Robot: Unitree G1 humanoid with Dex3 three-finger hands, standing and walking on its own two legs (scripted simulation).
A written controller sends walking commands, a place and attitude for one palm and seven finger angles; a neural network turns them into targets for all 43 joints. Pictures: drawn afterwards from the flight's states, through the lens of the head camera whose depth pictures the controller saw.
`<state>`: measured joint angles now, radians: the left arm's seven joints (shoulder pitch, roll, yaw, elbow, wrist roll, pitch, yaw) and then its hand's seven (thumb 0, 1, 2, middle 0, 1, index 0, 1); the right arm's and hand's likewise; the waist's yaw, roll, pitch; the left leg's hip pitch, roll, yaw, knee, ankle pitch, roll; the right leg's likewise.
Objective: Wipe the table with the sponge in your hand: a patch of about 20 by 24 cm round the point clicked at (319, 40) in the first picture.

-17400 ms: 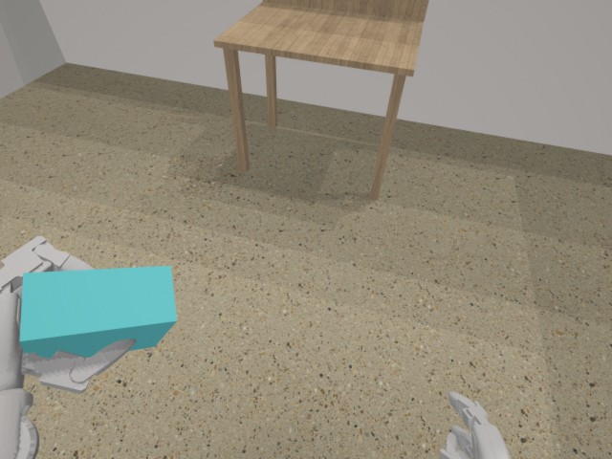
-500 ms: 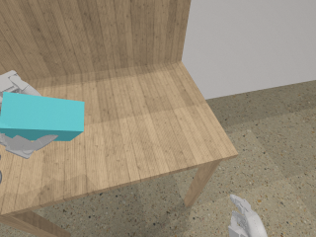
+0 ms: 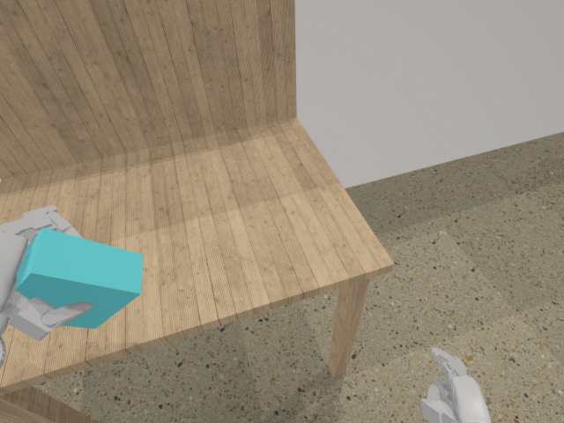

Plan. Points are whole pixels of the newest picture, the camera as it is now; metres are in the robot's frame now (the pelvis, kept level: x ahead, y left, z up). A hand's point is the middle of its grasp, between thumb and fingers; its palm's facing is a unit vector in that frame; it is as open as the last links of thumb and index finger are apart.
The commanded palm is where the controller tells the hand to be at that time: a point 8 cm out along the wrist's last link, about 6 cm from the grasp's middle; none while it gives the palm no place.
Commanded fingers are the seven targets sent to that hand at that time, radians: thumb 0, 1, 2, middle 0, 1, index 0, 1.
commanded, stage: turn the palm down, sponge in hand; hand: left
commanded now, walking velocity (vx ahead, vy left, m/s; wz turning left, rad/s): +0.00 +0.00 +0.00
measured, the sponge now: (88, 287) +0.23 +0.28 +0.12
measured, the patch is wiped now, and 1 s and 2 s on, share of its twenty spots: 0.00 0.00 0.00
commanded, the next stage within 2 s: move the sponge above the wiping area in 1.60 s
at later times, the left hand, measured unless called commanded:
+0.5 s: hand (79, 273) +0.24 +0.28 +0.14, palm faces +0.19 -0.37 -0.91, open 9.4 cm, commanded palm +0.20 +0.30 +0.18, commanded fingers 0.00 0.10 1.30 -1.20 -1.60 -1.20 -1.60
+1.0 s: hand (70, 265) +0.26 +0.31 +0.12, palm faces +0.09 -0.17 -0.98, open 9.4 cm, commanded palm +0.22 +0.31 +0.18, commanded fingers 0.00 0.10 1.30 -1.20 -1.60 -1.20 -1.60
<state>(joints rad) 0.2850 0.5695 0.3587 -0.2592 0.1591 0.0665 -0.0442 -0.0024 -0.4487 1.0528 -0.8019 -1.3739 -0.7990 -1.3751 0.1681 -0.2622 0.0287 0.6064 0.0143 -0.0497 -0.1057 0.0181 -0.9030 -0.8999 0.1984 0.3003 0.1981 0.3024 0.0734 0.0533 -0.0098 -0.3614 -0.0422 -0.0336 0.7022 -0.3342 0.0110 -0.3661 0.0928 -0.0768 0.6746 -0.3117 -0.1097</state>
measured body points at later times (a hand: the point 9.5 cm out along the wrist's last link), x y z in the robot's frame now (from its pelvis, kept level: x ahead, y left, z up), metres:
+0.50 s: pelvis +0.02 +0.00 +0.00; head +0.02 -0.03 +0.45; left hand +0.22 +0.30 +0.19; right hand +0.22 -0.24 -0.09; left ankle +0.02 +0.12 -0.72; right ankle +0.03 -0.04 -0.72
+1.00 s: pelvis +0.02 +0.03 +0.02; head +0.02 -0.01 +0.47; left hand +0.25 +0.32 +0.17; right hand +0.26 -0.18 -0.06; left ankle +0.02 +0.12 -0.72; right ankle +0.03 -0.04 -0.72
